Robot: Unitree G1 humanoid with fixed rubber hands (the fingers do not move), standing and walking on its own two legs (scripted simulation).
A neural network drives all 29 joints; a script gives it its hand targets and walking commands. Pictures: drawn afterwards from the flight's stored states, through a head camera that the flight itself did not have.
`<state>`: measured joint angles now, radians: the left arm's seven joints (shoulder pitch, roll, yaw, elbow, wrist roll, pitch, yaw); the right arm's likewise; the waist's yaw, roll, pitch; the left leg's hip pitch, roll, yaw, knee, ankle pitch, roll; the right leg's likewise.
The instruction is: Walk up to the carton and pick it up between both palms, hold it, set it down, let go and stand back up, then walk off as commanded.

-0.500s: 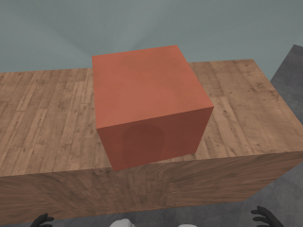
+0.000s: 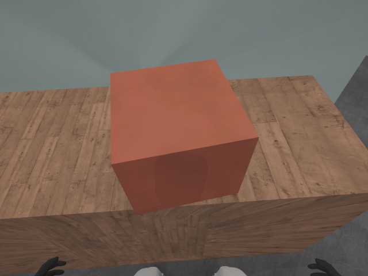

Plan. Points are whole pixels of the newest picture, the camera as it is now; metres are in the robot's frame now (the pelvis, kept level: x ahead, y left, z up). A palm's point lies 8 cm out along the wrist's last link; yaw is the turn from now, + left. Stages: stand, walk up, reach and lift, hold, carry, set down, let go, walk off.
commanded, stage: walk up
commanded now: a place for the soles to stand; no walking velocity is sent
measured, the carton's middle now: (176, 135) +0.44 +0.03 +0.04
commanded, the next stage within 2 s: reach and lift in 0.90 s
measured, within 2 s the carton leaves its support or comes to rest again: neither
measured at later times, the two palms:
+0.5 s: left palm out of the picture +0.11 +0.33 -0.07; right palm out of the picture +0.11 -0.30 -0.09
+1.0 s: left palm out of the picture +0.12 +0.33 -0.07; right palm out of the picture +0.13 -0.30 -0.09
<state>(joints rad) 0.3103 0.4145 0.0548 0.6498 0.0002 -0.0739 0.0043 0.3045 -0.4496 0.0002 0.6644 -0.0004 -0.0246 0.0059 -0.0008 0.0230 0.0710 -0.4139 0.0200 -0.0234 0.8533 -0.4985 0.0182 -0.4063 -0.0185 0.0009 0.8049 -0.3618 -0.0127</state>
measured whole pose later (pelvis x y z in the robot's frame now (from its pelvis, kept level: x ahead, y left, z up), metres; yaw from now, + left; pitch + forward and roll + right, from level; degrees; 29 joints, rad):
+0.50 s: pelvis +0.01 +0.01 +0.00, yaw +1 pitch -1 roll +0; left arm 0.30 0.41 0.04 0.65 0.00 -0.05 0.00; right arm 0.31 -0.46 0.00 0.68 0.00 -0.05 0.01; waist 0.00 0.03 0.07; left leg -0.41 0.02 -0.03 0.83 -0.40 -0.02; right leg -0.41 -0.02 0.00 0.82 -0.39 -0.01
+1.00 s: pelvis +0.01 +0.01 +0.00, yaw +0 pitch -2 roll +0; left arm 0.21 0.41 0.05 0.65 0.00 0.19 0.02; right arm 0.18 -0.40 -0.09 0.88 -0.02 -0.22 0.05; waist 0.00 0.03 0.07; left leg -0.40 0.02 -0.03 0.83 -0.40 -0.01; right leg -0.41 -0.03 0.00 0.82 -0.38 -0.01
